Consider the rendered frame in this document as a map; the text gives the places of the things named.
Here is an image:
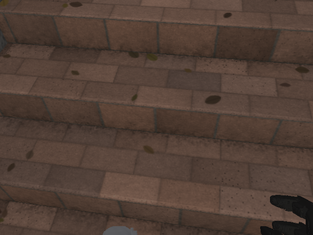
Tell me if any robot right hand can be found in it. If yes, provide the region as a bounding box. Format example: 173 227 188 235
260 195 313 235

